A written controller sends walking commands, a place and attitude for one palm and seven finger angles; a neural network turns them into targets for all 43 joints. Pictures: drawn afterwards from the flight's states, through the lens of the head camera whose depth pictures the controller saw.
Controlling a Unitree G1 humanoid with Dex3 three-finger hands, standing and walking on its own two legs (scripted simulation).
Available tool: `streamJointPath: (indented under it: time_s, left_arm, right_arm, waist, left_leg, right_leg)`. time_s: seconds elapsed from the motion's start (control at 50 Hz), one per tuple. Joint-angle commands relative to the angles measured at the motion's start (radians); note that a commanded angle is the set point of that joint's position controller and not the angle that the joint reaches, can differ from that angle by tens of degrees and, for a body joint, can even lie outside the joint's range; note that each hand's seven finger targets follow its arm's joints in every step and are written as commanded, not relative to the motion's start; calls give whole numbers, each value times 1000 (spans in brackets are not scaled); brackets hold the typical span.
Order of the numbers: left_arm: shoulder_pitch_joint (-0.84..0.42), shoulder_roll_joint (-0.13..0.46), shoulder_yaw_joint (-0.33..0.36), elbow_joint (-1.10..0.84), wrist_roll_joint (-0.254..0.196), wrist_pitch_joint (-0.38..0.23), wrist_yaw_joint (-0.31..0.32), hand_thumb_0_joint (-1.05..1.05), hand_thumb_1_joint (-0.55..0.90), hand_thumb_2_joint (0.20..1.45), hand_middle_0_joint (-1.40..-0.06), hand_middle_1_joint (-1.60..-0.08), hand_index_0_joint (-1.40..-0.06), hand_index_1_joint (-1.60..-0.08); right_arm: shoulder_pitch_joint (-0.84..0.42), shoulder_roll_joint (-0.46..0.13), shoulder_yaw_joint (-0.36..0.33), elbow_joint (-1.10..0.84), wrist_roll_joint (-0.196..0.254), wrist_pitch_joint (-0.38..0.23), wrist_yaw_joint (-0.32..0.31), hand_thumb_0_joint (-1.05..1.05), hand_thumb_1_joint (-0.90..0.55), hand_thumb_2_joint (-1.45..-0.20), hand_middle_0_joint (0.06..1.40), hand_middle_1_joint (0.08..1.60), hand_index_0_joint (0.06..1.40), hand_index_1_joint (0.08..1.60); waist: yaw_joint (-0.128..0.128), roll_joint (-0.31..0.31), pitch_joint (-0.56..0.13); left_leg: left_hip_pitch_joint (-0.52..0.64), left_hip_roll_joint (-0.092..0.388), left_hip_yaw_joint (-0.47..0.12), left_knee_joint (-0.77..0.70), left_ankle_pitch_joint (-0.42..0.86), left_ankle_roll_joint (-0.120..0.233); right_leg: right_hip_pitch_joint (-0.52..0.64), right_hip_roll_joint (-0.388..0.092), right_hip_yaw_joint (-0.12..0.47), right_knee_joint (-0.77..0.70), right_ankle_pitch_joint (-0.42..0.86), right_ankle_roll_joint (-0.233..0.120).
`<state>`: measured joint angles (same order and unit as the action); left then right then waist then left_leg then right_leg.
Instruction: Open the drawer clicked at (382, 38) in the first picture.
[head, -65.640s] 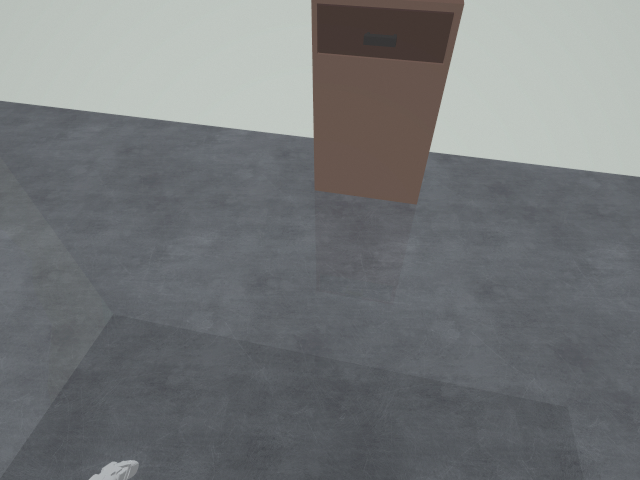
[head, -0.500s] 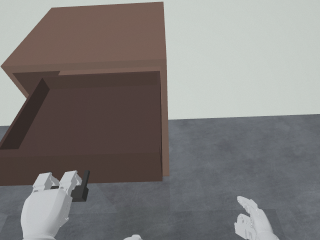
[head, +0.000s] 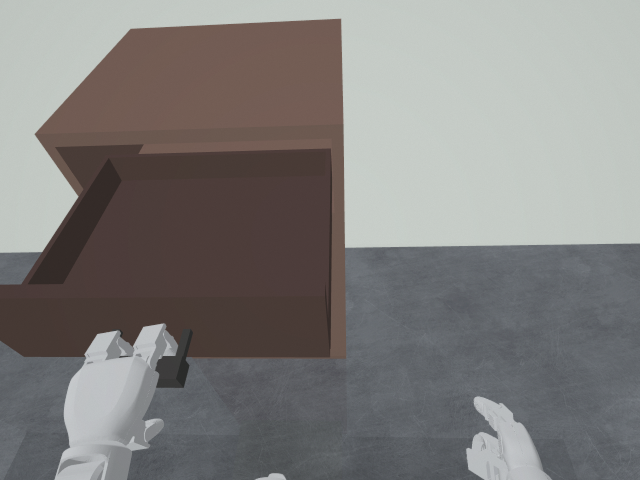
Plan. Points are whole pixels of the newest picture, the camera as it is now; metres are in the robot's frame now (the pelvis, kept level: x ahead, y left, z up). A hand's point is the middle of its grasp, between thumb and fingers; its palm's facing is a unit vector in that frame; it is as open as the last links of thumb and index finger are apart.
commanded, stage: open the thumb to release the handle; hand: left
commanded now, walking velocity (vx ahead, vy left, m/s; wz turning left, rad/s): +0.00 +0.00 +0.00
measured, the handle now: (144, 353) +0.26 +0.25 +0.03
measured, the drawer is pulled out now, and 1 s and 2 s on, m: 0.30 0.30 0.30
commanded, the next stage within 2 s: lift the hand off the handle in 0.10 s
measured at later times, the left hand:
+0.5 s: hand (144, 395) +0.22 +0.24 +0.01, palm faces +0.04 -0.08 -1.00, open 13.7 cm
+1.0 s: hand (125, 374) +0.22 +0.24 +0.07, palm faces +0.06 -0.11 -0.99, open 13.6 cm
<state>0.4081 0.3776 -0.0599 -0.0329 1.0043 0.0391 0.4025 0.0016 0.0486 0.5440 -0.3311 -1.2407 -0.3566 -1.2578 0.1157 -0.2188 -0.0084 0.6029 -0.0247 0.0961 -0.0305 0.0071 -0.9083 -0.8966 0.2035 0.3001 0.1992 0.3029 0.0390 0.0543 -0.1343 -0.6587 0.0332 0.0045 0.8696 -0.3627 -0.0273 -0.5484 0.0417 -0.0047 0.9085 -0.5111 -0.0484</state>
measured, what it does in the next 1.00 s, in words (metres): stands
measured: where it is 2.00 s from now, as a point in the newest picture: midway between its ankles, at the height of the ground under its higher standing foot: outside the picture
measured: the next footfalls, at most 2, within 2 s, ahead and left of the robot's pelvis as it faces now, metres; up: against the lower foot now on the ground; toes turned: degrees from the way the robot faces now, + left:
none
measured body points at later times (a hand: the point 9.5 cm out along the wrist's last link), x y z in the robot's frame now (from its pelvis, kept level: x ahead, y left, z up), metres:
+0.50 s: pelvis -0.01 +0.01 +0.00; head +0.02 -0.02 +0.45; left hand +0.21 +0.24 +0.06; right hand +0.18 -0.21 -0.11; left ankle +0.04 +0.14 -0.69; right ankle -0.03 -0.09 -0.69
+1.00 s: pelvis +0.00 +0.01 +0.02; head +0.00 -0.03 +0.47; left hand +0.21 +0.24 +0.12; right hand +0.22 -0.20 -0.07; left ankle +0.04 +0.14 -0.69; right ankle -0.03 -0.09 -0.69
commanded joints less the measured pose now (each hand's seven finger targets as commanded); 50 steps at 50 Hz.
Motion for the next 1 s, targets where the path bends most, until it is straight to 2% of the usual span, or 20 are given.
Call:
streamJointPath:
  time_s: [0.0, 0.06, 0.08, 0.14, 0.16, 0.18, 0.24, 0.26, 0.34, 0.36, 0.38, 0.4, 0.46, 0.48, 0.52, 0.56, 0.74, 0.8, 0.94, 0.98]
  left_arm:
    - [-40, 160, 129, -164, 10, -1, 36, 0, -500, 300, -300, -1200, -300, -1200]
    - [-47, 165, 134, -174, 9, -12, 38, 0, -500, 300, -300, -1200, -300, -1200]
    - [-23, 161, 135, -147, 5, -11, 38, 0, -500, 300, -300, -1200, -300, -1200]
    - [-42, 171, 151, -146, 5, -17, 40, 0, -500, 300, -300, -1200, -300, -1200]
    - [-58, 178, 155, -156, 13, -23, 43, 0, -500, 300, -300, -1200, -300, -1200]
    - [2, 104, 86, -143, 10, -18, 42, 0, -500, 300, -300, -1200, -300, -1200]
    - [-104, 138, 106, -147, 16, -12, 50, 0, -500, 300, -300, -1200, -300, -1200]
    - [-146, 150, 112, -157, 27, -13, 56, 0, -500, 300, -300, -1200, -300, -1200]
    - [-195, 123, 77, -124, 35, 6, 60, 0, -500, 300, -300, -1200, -300, -1200]
    - [-233, 136, 81, -137, 40, 2, 63, 0, -500, 300, -300, -1200, -300, -1200]
    - [-214, 113, 61, -108, 36, 12, 62, 0, -500, 300, -300, -1200, -300, -1200]
    - [-262, 126, 62, -121, 40, 13, 61, 0, -500, 300, -300, -1200, -300, -1200]
    - [-282, 128, 53, -119, 42, 24, 54, 0, -500, 300, -300, -1200, -300, -1200]
    - [-239, 118, 53, -87, 36, 32, 51, 0, -500, 300, -300, -1200, -300, -1200]
    - [-293, 135, 51, -145, 26, 35, 43, 0, -500, 300, -300, -1200, -300, -1200]
    - [-288, 168, 78, -204, 21, 37, 40, 0, -500, 300, -300, -1200, -300, -1200]
    - [-218, 134, 45, -262, -5, 61, -13, 0, -500, 300, -300, -1200, -300, -1200]
    - [-230, 160, 58, -300, -5, 75, -37, 0, -500, 300, -300, -1200, -300, -1200]
    - [-277, 173, 51, -345, -29, 82, -104, 0, -500, 300, -300, -1200, -300, -1200]
    - [-271, 188, 61, -359, -30, 78, -119, 0, -500, 300, -300, -1200, -300, -1200]
  right_arm:
    - [-134, -99, -35, -161, 1, -54, -7, 0, -900, -900, 200, 300, 200, 300]
    - [-131, -99, -35, -159, -3, -58, -6, 0, -900, -900, 200, 300, 200, 300]
    - [-124, -99, -41, -160, 1, -60, -9, 0, -900, -900, 200, 300, 200, 300]
    - [-120, -104, -42, -157, 0, -59, -8, 0, -900, -900, 200, 300, 200, 300]
    - [-132, -103, -39, -158, -3, -59, -7, 0, -900, -900, 200, 300, 200, 300]
    - [-121, -97, -46, -166, -1, -63, -1, 0, -900, -900, 200, 300, 200, 300]
    - [-115, -105, -48, -154, -1, -60, -4, 0, -900, -900, 200, 300, 200, 300]
    - [-122, -105, -43, -152, -5, -60, -4, 0, -900, -900, 200, 300, 200, 300]
    - [-107, -105, -49, -142, -1, -61, -10, 0, -900, -900, 200, 300, 200, 300]
    - [-112, -104, -44, -140, -6, -62, -11, 0, -900, -900, 200, 300, 200, 300]
    - [-110, -102, -51, -138, -1, -63, -15, 0, -900, -900, 200, 300, 200, 300]
    - [-113, -104, -44, -133, -4, -63, -16, 0, -900, -900, 200, 300, 200, 300]
    - [-111, -103, -41, -130, -2, -60, -19, 0, -900, -900, 200, 300, 200, 300]
    - [-110, -101, -48, -129, 2, -60, -22, 0, -900, -900, 200, 300, 200, 300]
    - [-118, -102, -44, -133, 4, -60, -25, 0, -900, -900, 200, 300, 200, 300]
    - [-130, -99, -35, -142, 3, -59, -27, 0, -900, -900, 200, 300, 200, 300]
    - [-157, -95, -25, -150, 14, -59, -16, 0, -900, -900, 200, 300, 200, 300]
    - [-170, -95, -17, -159, 15, -57, -15, 0, -900, -900, 200, 300, 200, 300]
    - [-186, -92, -10, -155, 20, -57, -21, 0, -900, -900, 200, 300, 200, 300]
    - [-191, -89, -8, -154, 19, -60, -23, 0, -900, -900, 200, 300, 200, 300]
  waist:
    - [27, -31, -108]
    - [32, -20, -135]
    - [25, -33, -100]
    - [25, -63, -121]
    - [34, -48, -127]
    - [28, -27, -109]
    - [8, -35, -115]
    - [15, -37, -134]
    - [-3, -36, -138]
    - [6, -41, -156]
    - [-1, -43, -134]
    - [-1, -60, -165]
    - [6, -39, -186]
    - [7, -45, -154]
    - [4, -45, -173]
    - [22, -23, -207]
    - [17, -20, -102]
    - [36, -25, -124]
    - [29, -28, -77]
    - [38, -20, -80]
  left_leg:
    - [212, -64, 18, -75, 137, 55]
    - [222, -65, 19, -77, 137, 54]
    - [207, -65, 17, -78, 127, 56]
    - [197, -65, 14, -78, 130, 54]
    - [202, -67, 15, -77, 128, 52]
    - [203, -64, 14, -80, 126, 54]
    - [209, -61, 11, -80, 110, 53]
    - [219, -62, 11, -76, 109, 52]
    - [227, -59, 5, -80, 105, 54]
    - [234, -59, 7, -77, 108, 53]
    - [228, -59, 6, -79, 104, 58]
    - [236, -60, 6, -77, 111, 58]
    - [253, -60, 8, -83, 135, 56]
    - [241, -60, 7, -86, 135, 58]
    - [264, -60, 7, -95, 139, 61]
    - [291, -62, 10, -105, 161, 58]
    - [333, -53, 2, -163, 171, 55]
    - [360, -55, 5, -185, 176, 54]
    - [408, -53, 4, -230, 186, 56]
    - [428, -57, 7, -238, 196, 60]
  right_leg:
    - [-39, -3, 34, -207, 344, 24]
    - [-24, -6, 37, -209, 340, 24]
    - [-26, -1, 37, -213, 340, 22]
    - [-13, -3, 31, -206, 352, 23]
    - [-27, -4, 42, -206, 337, 23]
    - [-34, 1, 23, -200, 324, 19]
    - [-54, 3, 19, -208, 281, 20]
    - [-66, 0, 25, -206, 272, 22]
    - [-69, 5, 8, -204, 263, 17]
    - [-75, 2, 14, -201, 262, 21]
    - [-71, 4, 10, -205, 267, 19]
    - [-71, 0, 14, -204, 278, 24]
    - [-53, 1, 12, -200, 300, 20]
    - [-45, 5, 10, -205, 308, 18]
    - [-27, 1, 16, -218, 311, 21]
    - [-2, -1, 19, -221, 323, 21]
    - [19, 4, -4, -271, 295, 19]
    - [44, 0, 3, -286, 294, 24]
    - [90, -3, 0, -340, 295, 25]
    - [105, -5, 6, -354, 311, 27]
